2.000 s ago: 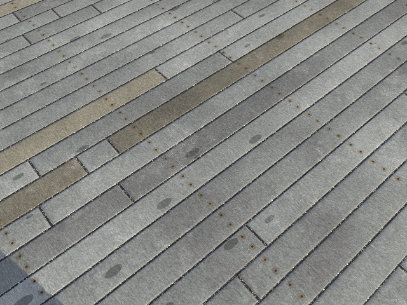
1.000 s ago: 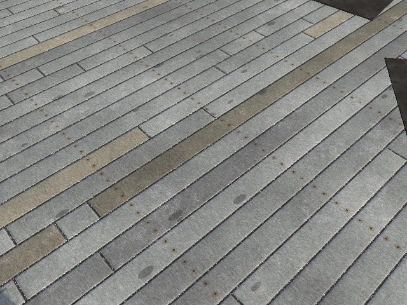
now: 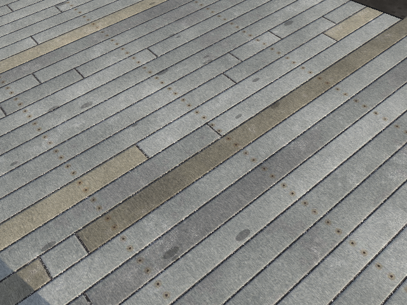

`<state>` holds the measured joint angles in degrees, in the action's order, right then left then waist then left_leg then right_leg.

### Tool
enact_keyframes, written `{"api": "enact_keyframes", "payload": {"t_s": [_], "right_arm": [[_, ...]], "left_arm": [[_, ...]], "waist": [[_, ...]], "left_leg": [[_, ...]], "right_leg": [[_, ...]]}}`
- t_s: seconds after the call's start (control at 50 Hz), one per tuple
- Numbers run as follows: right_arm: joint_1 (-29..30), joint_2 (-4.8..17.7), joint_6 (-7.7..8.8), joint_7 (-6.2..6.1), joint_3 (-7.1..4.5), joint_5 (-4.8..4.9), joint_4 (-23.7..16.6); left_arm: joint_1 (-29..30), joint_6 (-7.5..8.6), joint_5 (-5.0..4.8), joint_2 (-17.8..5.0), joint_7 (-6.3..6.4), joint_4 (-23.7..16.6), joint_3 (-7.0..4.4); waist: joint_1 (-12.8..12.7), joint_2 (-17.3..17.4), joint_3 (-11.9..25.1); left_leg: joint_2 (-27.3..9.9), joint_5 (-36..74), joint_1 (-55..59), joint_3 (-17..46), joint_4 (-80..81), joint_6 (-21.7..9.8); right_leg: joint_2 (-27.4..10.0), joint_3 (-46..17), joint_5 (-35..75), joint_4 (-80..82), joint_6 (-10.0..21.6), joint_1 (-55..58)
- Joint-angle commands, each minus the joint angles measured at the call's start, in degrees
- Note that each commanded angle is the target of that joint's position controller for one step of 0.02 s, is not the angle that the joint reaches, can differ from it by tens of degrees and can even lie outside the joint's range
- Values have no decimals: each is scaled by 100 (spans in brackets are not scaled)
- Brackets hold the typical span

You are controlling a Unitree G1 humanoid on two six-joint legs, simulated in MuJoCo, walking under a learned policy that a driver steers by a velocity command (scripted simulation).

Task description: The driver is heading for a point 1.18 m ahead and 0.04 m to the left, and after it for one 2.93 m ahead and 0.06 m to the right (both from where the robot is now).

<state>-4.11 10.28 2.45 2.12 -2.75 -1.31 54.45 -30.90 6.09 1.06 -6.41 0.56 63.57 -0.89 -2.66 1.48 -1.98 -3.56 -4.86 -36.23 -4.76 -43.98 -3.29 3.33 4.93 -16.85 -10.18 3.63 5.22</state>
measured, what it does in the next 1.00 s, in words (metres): walks ahead: left foot, then right foot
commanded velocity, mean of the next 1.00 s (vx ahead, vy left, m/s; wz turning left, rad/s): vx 0.49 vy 0.00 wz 0.00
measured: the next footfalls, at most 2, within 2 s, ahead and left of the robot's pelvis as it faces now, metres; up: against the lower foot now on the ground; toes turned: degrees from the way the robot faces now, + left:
left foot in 0.14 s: +0.26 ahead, +0.09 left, +0.00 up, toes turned +5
right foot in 0.70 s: +0.58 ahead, -0.08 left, +0.00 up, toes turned -5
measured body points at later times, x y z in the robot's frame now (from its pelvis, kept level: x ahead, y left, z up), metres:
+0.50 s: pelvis +0.29 +0.03 +0.01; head +0.31 +0.04 +0.45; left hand +0.43 +0.25 -0.13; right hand +0.21 -0.20 -0.14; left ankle +0.22 +0.08 -0.74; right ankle +0.44 -0.13 -0.68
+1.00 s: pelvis +0.57 -0.02 +0.01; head +0.59 -0.03 +0.46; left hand +0.53 +0.22 -0.14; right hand +0.68 -0.26 -0.14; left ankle +0.67 +0.14 -0.67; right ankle +0.54 -0.08 -0.74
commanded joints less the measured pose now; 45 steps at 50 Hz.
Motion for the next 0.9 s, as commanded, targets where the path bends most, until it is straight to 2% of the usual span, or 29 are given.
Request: {"api": "enact_keyframes", "payload": {"t_s": [0.02, 0.06, 0.08, 0.1, 0.12, 0.14, 0.16, 0.18, 0.2, 0.22, 0.26, 0.3, 0.34, 0.38, 0.48, 0.56, 0.6, 0.64, 0.66, 0.68, 0.7, 0.72, 0.74, 0.76, 0.78, 0.8, 0.82, 0.84, 0.9], "right_arm": [[684, 130, 59, -2, 34, 37, -490], [534, 261, 88, -48, -13, 35, -503], [225, 352, 113, -88, -60, 30, -425], [-388, 471, 147, -131, -130, 32, -239], [-1298, 574, 190, -176, -210, 12, 75], [-2171, 877, 225, -226, -324, -115, 309], [-2671, 1478, 224, -228, -477, -250, 314], [-2223, 1331, 135, -159, -455, -21, 289], [-1467, 1077, 145, -147, -366, 56, 172], [-1130, 678, 205, -119, -257, 58, 124], [-1153, 268, 297, -167, -111, 52, 290], [-1479, 295, 389, -209, -81, 46, 423], [-1679, 474, 435, -226, -90, 58, 472], [-1924, 526, 430, -221, -74, 67, 497], [-2461, 505, 420, -219, -11, 78, 553], [-2835, 537, 412, -265, 2, 40, 674], [-2845, 593, 397, -299, -13, 2, 710], [-2657, 691, 386, -333, -40, -14, 697], [-2576, 768, 371, -343, -64, -24, 695], [-2459, 810, 338, -338, -76, -5, 679], [-2395, 726, 335, -324, -45, 50, 591], [-2942, 139, 331, -242, 81, 317, 400], [-2895, 480, 328, -236, -33, 242, 452], [-2287, 602, 305, -242, -90, 144, 281], [-1923, 538, 338, -216, -73, 102, 179], [-1828, 432, 311, -202, -80, 62, 188], [-1951, 328, 229, -175, -73, -31, 210], [-2073, 217, 151, -137, -60, -78, 250], [-1713, 236, 24, -68, -78, -92, 111]], "left_arm": [[-311, 82, -3, -790, 42, -87, -116], [-187, 97, 5, -886, 54, -78, -139], [-98, 96, 12, -968, 66, -81, -163], [-20, 72, 36, -1053, 78, -80, -192], [94, 31, 17, -1111, 77, -100, -213], [85, 10, -25, -1014, 49, -174, -187], [-592, -22, -232, -297, -39, -314, -63], [-264, -31, -150, -770, -61, -330, -201], [391, -34, -91, -864, -60, -581, -237], [747, -2, -50, -853, -75, -663, -237], [647, -113, 82, -612, -107, -620, -239], [595, -247, 130, -468, -158, -614, -228], [985, -330, 128, -528, -198, -765, -242], [1588, -366, 117, -628, -229, -983, -250], [2794, -344, 23, -585, -264, -1391, -185], [3379, -296, 8, -607, -261, -1593, -158], [3491, -254, 12, -666, -251, -1679, -174], [3182, -204, 21, -756, -213, -1630, -223], [2694, -176, 28, -845, -171, -1484, -278], [1808, -130, 50, -941, -123, -1183, -351], [828, -80, 169, -1210, -64, -900, -459], [85, -77, 319, -1881, -29, -839, -637], [342, -174, 126, -1783, -104, -827, -631], [1057, -190, -3, -1543, -130, -904, -555], [1478, -152, -22, -1151, -158, -967, -445], [1623, -111, -8, -931, -155, -930, -377], [1607, -85, -37, -748, -126, -847, -311], [1476, -48, -29, -724, -103, -768, -288], [1108, 46, -37, -954, -69, -626, -312]], "waist": [[72, -736, -684], [235, -731, -547], [393, -755, -341], [656, -757, -2], [1036, -646, 455], [1322, -414, 960], [1026, 832, 1809], [935, 460, 1850], [653, 257, 785], [550, -122, 312], [158, -135, -42], [54, -13, -90], [30, 48, -205], [148, 84, -345], [457, 170, -454], [632, 251, -484], [595, 275, -508], [363, 322, -346], [147, 367, -83], [-235, 257, 362], [-591, 109, 931], [-512, -1080, 1890], [-387, -913, 2072], [-107, -526, 1068], [7, -282, 472], [186, -232, 148], [371, -306, 15], [444, -447, 8], [513, -411, -99]], "left_leg": [[240, 213, 188, -307, 802, -141], [390, 48, 650, -347, 1039, -365], [533, -136, 1030, -382, 1073, -482], [684, -303, 1608, -376, 1147, -594], [770, -105, 2617, -394, 1540, -695], [57, -583, 3972, 352, 1644, -876], [-1844, -1482, 5660, 3281, 2015, -1689], [-1954, -2186, 5313, 4615, 3007, -1786], [-1780, -2484, 4409, 3618, 3161, -1525], [-1559, -1893, 3617, 2967, 3368, -1329], [-1068, -865, 2641, 1942, 3562, -953], [-915, -90, 2443, 1554, 3611, -933], [-799, 185, 2481, 1213, 3725, -914], [-731, 387, 2671, 1032, 3837, -872], [-587, 1288, 3197, 663, 3796, -716], [-733, 1943, 3954, 565, 3556, -748], [-873, 2393, 4305, 555, 3341, -778], [-928, 3668, 4437, 439, 2816, -696], [-912, 4390, 4447, 387, 2242, -633], [-759, 4526, 4294, 246, 1256, -535], [-565, 3320, 3317, 145, -37, -442], [258, 236, 1237, -192, -2441, -158], [738, -2395, 400, 532, -3431, -207], [311, -1882, -5, 773, -3472, -263], [103, -1438, 49, 758, -3108, -263], [-67, -1217, 273, 737, -2738, -258], [-172, -1097, 578, 715, -2453, -207], [-200, -1068, 797, 674, -2292, -149], [-267, -738, 473, 500, -1933, 2]], "right_leg": [[-1454, -539, 3606, 198, 627, -439], [-1543, -430, 4685, -173, 591, -175], [-1560, -364, 5483, -604, 544, -19], [-1540, -302, 6020, -1347, 490, 93], [-1403, -183, 5847, -2428, 405, -114], [-1188, -104, 4299, -3866, 349, -1129], [-226, 43, 281, -6370, 132, -3151], [11, -731, -913, -7167, 201, -3848], [-408, -773, -399, -7057, 256, -4265], [-618, -759, 9, -6672, 272, -4122], [-875, -751, 209, -6018, 205, -3483], [-912, -657, 224, -5700, 100, -3295], [-982, -532, 476, -5346, 4, -3632], [-1057, -410, 920, -4867, -96, -4089], [-898, -107, 1744, -3321, -205, -4273], [-694, 46, 1754, -2593, -66, -4277], [-619, 48, 1458, -2342, 71, -4207], [-383, 143, 989, -2113, 270, -3599], [-194, 193, 785, -2016, 383, -3000], [-22, 274, 981, -1643, 510, -2025], [-540, -253, 1006, -1611, 717, -537], [-2413, -2870, 493, -1436, 1479, 1428], [-2789, -4399, 438, -646, 1702, 1377], [-2509, -3438, 42, -524, 1445, 486], [-2276, -2765, 315, -263, 1241, -361], [-1986, -2222, 671, -88, 1002, -922], [-1747, -1788, 899, 57, 815, -1356], [-1673, -1598, 1167, 113, 800, -1560], [-1489, -1176, 1702, 274, 832, -1542]]}}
